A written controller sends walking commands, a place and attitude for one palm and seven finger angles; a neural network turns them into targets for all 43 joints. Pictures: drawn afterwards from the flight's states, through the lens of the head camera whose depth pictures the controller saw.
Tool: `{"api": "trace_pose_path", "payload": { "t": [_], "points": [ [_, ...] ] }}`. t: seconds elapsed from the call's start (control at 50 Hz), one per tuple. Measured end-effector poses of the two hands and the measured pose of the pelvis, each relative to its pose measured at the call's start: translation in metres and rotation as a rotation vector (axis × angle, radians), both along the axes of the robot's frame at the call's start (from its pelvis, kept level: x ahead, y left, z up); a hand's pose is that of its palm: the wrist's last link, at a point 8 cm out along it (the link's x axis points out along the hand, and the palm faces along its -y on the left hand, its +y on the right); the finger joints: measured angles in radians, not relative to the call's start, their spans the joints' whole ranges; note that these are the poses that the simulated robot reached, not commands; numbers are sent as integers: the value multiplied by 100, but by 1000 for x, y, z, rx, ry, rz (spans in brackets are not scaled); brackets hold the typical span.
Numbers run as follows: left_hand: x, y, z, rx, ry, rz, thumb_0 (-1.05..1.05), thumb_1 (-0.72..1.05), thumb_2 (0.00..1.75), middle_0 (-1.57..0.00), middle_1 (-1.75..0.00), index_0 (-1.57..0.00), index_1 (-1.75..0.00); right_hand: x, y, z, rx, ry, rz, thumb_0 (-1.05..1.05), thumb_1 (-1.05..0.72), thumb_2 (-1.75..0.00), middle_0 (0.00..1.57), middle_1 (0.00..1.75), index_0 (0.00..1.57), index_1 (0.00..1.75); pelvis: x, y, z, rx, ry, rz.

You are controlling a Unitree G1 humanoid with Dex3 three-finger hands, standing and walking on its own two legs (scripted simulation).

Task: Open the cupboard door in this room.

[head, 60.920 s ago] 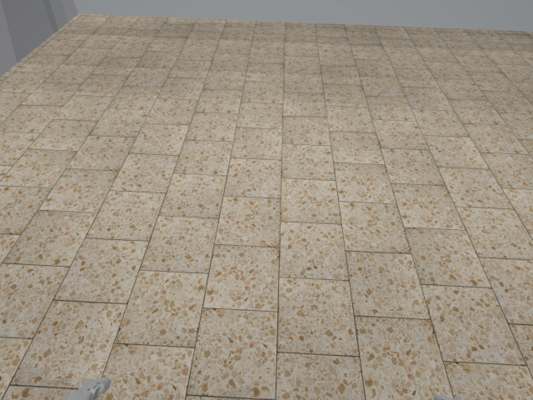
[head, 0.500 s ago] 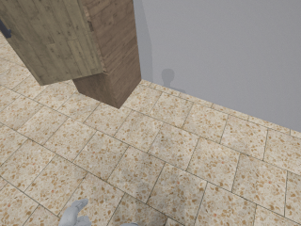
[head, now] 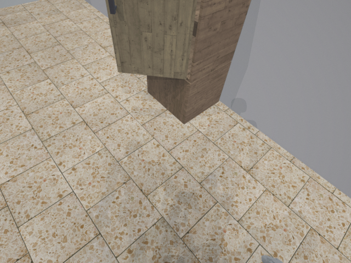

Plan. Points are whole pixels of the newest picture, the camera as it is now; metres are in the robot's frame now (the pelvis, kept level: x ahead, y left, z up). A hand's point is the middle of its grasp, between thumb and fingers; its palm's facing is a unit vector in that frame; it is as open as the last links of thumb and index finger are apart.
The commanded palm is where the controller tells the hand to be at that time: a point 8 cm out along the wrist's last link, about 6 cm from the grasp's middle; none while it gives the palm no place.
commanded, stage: take the last steps up to it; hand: left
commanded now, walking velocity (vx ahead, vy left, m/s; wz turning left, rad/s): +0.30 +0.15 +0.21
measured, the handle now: out of the picture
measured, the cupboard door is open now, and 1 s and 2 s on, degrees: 44 44 44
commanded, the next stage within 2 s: come to a stop and stand still in 1.34 s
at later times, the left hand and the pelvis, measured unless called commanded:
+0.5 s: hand (109, 212) +0.25 +0.20 -0.15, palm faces +0.00 -0.98 -0.18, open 7.4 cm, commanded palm none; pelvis +0.13 +0.03 +0.00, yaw +3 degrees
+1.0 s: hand (96, 223) +0.22 +0.23 -0.16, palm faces +0.23 -0.96 -0.17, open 7.3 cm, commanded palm none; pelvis +0.31 +0.08 +0.01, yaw +7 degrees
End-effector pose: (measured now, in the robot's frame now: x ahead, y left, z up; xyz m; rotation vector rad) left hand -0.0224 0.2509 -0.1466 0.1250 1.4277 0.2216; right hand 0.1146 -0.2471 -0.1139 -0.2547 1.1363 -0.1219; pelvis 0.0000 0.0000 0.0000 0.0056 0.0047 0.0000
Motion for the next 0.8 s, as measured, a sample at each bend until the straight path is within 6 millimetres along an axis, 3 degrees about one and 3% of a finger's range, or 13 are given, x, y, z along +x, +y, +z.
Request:
{"api": "trace_pose_path", "payload": {
  "t": [0.08, 0.24, 0.42, 0.54, 0.58, 0.64, 0.68, 0.8],
  "points": [
    [6, 14, 5, -21, 19, 15, 1, 91, 90, -19, -30, -20, -30, -3, 24, 8, -3, 7, 14, 0, -91, -90, 20, 30, 20, 30, 10, 16, 9, -18, -2, 11],
    [81, 27, 18, -33, -124, -5, 1, 91, 90, -19, -30, -20, -30, -47, 49, 3, 20, 167, -39, 0, -92, -90, 20, 30, 21, 30, 41, 36, 18, -20, -5, 41],
    [198, 17, 23, -29, -237, -94, 1, 91, 90, -19, -30, -20, -30, -97, 66, -11, 69, 394, -146, 0, -91, -90, 20, 30, 21, 30, 94, 38, 10, 6, -1, 55],
    [290, -4, 23, -21, -353, -146, 1, 91, 90, -19, -30, -20, -30, -100, 71, -23, 117, 551, -189, 0, -91, -90, 20, 30, 21, 30, 146, 28, -5, 14, 0, 60],
    [306, -9, 24, -13, -390, -130, 1, 91, 90, -19, -30, -20, -30, -85, 67, -26, 125, 574, -188, 0, -91, -90, 20, 30, 21, 30, 161, 24, -7, 7, -12, 70],
    [303, -11, 27, -8, -371, -71, 0, 91, 90, -20, -30, -20, -30, -38, 57, -26, 120, 529, -155, 1, -91, -90, 20, 30, 21, 30, 181, 21, 0, 8, -28, 95],
    [290, -11, 28, -6, -314, -37, 0, 91, 90, -20, -30, -20, -30, 5, 52, -25, 114, 464, -127, 1, -91, -90, 20, 30, 20, 30, 194, 20, 7, 11, -24, 97],
    [261, 17, 36, 50, -162, 53, -3, 96, 90, -20, -30, -21, -30, 139, 53, -17, 105, 246, -35, 0, -91, -90, 20, 30, 20, 30, 234, 28, 20, 12, 1, 108]
  ]
}}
